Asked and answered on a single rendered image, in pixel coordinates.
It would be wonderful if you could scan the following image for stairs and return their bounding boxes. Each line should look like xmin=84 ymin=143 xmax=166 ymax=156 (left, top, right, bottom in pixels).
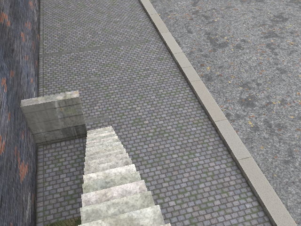
xmin=78 ymin=126 xmax=171 ymax=226

